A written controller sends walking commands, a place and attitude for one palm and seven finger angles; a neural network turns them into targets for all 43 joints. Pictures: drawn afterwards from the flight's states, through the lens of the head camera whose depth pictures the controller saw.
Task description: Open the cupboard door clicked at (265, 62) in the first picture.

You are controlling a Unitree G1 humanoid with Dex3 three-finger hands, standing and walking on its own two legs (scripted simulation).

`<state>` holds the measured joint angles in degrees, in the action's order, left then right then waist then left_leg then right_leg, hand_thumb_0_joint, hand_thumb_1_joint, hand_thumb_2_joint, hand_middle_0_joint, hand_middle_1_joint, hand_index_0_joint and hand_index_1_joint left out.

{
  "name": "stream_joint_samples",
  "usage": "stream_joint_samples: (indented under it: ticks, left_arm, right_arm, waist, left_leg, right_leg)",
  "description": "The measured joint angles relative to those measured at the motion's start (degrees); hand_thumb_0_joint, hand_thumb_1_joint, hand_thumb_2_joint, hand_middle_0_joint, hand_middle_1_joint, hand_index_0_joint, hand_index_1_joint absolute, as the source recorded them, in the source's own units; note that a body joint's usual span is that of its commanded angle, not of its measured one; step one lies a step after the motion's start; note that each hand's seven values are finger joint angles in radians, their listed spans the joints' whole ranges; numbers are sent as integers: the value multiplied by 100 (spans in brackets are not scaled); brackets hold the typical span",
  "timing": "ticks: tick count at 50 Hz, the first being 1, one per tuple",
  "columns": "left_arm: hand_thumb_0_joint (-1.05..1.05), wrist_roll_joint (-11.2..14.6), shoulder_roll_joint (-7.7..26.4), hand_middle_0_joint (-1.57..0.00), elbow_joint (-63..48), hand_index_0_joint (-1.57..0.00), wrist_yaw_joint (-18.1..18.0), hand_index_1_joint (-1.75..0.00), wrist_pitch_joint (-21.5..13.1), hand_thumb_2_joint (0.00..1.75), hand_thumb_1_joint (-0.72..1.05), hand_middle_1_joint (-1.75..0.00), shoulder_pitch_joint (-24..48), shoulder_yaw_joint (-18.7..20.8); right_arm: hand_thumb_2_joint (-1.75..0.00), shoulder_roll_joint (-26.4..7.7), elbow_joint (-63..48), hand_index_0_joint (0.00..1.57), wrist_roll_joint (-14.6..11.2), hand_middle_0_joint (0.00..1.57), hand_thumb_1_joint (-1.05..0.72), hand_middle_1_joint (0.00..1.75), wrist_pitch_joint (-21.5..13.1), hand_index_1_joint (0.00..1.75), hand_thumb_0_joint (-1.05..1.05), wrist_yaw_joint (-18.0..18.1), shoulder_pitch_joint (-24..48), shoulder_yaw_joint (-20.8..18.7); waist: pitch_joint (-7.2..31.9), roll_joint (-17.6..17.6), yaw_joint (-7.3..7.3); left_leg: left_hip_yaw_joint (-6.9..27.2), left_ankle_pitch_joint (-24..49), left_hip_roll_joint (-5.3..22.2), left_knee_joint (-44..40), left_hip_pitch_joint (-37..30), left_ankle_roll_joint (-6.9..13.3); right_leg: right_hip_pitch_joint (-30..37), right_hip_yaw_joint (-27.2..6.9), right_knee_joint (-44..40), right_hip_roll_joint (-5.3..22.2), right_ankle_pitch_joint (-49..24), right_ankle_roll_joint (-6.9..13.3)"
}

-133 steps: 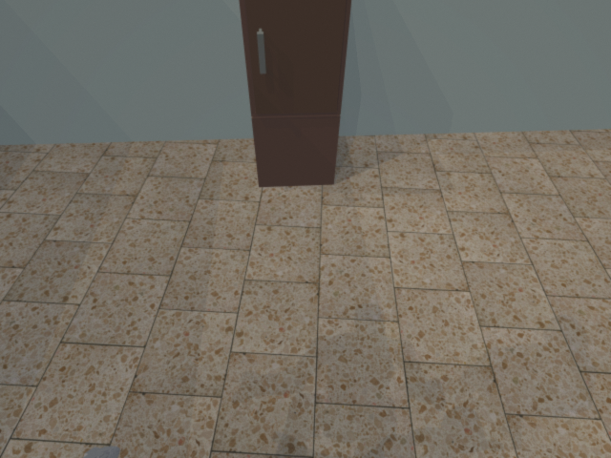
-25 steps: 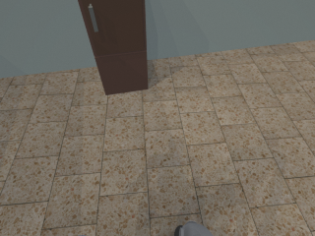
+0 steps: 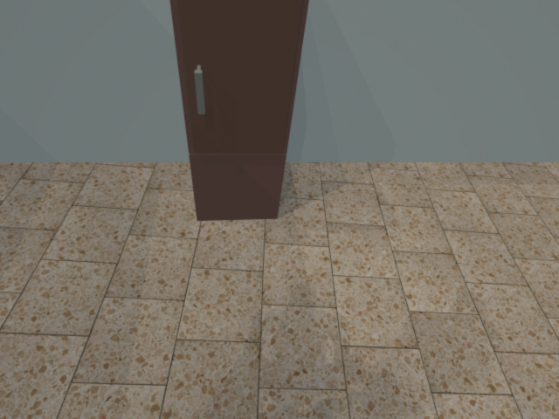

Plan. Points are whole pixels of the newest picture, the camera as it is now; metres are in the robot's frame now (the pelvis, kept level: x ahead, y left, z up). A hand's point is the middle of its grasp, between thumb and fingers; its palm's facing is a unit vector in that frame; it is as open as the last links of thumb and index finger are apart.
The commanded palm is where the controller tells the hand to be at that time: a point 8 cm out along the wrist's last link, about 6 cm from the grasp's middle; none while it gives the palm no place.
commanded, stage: walk to a spot facing it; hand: left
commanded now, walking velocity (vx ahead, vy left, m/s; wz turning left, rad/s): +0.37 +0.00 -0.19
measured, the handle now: (200, 89) +1.02 +0.31 -0.07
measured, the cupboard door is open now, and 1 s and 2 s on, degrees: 0 0 0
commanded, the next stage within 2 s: turn to face it in 0.22 s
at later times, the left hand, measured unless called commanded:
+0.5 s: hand (222, 323) +0.32 +0.12 -0.16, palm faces -0.07 -0.98 -0.21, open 7.4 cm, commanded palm none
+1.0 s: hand (186, 351) +0.26 +0.17 -0.16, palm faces +0.15 -0.97 -0.19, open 7.4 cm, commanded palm none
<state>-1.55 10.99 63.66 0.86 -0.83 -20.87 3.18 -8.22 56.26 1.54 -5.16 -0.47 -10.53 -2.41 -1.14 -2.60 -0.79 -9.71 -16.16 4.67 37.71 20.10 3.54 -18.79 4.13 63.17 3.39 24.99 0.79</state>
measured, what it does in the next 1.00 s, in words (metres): walks ahead: right foot, then left foot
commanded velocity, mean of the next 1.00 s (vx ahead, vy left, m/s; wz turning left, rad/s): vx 0.10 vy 0.00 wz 0.11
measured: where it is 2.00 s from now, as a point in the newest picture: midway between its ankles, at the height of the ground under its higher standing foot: (257, 350)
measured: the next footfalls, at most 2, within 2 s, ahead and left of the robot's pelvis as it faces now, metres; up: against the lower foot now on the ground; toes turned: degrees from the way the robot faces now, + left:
right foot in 0.42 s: +0.32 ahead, -0.16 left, +0.00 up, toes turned -13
left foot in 0.78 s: +0.33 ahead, +0.07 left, +0.00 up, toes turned +10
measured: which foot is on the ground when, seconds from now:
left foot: down 0.00-0.42, up 0.44-0.76, down 0.78-1.00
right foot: up 0.00-0.40, down 0.42-0.80, up 0.82-1.00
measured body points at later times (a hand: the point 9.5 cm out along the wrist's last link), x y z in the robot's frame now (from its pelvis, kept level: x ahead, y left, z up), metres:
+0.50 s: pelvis +0.20 -0.05 -0.01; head +0.23 -0.07 +0.44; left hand +0.32 +0.17 -0.14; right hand +0.08 -0.24 -0.17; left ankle +0.09 +0.08 -0.65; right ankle +0.28 -0.15 -0.72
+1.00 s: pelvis +0.26 -0.02 +0.02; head +0.27 +0.00 +0.47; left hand +0.25 +0.22 -0.15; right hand +0.33 -0.25 -0.13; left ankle +0.29 +0.07 -0.72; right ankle +0.24 -0.17 -0.67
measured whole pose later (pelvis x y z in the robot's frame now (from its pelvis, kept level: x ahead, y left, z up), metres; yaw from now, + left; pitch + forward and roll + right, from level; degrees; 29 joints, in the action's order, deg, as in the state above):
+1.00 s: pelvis +0.26 -0.02 +0.02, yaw +5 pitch +0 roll -1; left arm -0.9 11.8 60.8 -0.9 2.0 -14.3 3.3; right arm -9.0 59.3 1.0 -0.5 1.6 -12.9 -1.5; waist -2.0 -1.6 -0.4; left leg -5.2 -10.8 0.5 26.0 14.9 3.3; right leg -21.8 3.3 53.9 4.2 24.1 -3.0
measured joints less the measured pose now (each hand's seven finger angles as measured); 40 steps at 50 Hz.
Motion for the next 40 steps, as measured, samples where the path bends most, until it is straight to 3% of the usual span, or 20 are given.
stream_joint_samples:
  ticks: [2,6,12,17,19,21,24,27,33,39,40]
  left_arm:
    - [1,-26,23,-20,-32,-20,29,-30,11,90,91,-30,90,33]
    - [1,-45,-17,-20,-191,-20,52,-30,30,90,91,-30,261,60]
    - [1,-42,-59,-20,-288,-20,59,-30,120,90,92,-30,616,62]
    - [1,-12,-38,-20,-310,-20,73,-30,138,90,92,-30,952,39]
    - [1,-15,-40,-20,-355,-20,66,-30,68,90,92,-30,1080,10]
    - [1,-34,21,-20,-438,-20,49,-30,-125,90,92,-30,1148,-18]
    - [1,38,-111,-20,-484,-20,-38,-30,-292,90,91,-30,1318,-54]
    - [1,54,-262,-20,-486,-20,-130,-30,-283,90,91,-30,1313,-133]
    - [-1,40,-242,-20,-535,-20,-251,-30,-109,90,95,-30,1270,-77]
    - [-1,40,-174,-20,-549,-20,-223,-30,71,90,93,-30,1067,-64]
    - [0,61,-142,-20,-535,-20,-214,-30,119,90,93,-30,1018,-51]
  right_arm:
    - [-90,75,85,20,-55,20,-93,30,-28,30,-1,106,-171,-51]
    - [-90,-29,338,20,-75,20,-96,30,-49,30,-2,166,-534,-74]
    - [-90,25,721,20,-79,20,-94,30,8,30,-1,149,-1062,-9]
    - [-90,109,949,20,-26,20,-92,30,82,30,0,142,-1392,13]
    - [-90,129,1047,20,-23,20,-92,30,130,30,0,144,-1520,25]
    - [-90,211,1163,20,-71,20,-91,30,180,30,0,123,-1708,49]
    - [-90,181,1234,20,-149,20,-91,30,364,30,0,150,-1547,48]
    - [-90,118,1118,20,-124,20,-91,30,475,30,0,169,-1231,22]
    - [-90,61,641,20,-74,20,-91,30,567,30,0,122,-658,-13]
    - [-90,-173,414,20,-52,20,-94,30,579,30,1,94,-432,-23]
    - [-90,-181,395,20,-43,20,-94,30,553,30,1,90,-414,-24]
  waist:
    - [-2,-35,-5]
    - [28,-22,-39]
    - [-66,40,42]
    - [-258,156,260]
    - [-330,247,353]
    - [-308,199,395]
    - [-409,408,396]
    - [-340,478,382]
    - [-41,431,346]
    - [49,316,157]
    - [49,247,151]
  left_leg:
    - [-64,79,-96,-431,-336,-38]
    - [-196,227,-243,-1297,-988,-17]
    - [-365,126,-294,-1961,-1770,-150]
    - [-556,-335,-192,-1864,-2238,-380]
    - [-568,-666,-63,-1535,-2312,-506]
    - [-473,-1087,64,-551,-2045,-551]
    - [355,-1483,89,2031,-920,-458]
    - [619,-1113,55,3003,-45,-468]
    - [560,-620,145,1853,567,-583]
    - [390,-187,74,46,-81,-590]
    - [385,-60,8,-56,-117,-450]
  right_leg:
    - [-525,-59,550,89,-486,-21]
    - [-1238,-117,391,277,-1136,-147]
    - [-1552,-4,-906,394,-1662,-231]
    - [-1224,196,-2148,241,-1609,-42]
    - [-907,294,-2602,109,-1558,54]
    - [-476,350,-3029,90,-1928,175]
    - [-408,538,-2555,17,-1296,264]
    - [-85,662,-2855,-17,-1267,168]
    - [319,920,-3418,-6,-1360,162]
    - [421,1091,-3134,111,-1072,-39]
    - [379,1101,-2971,190,-966,-94]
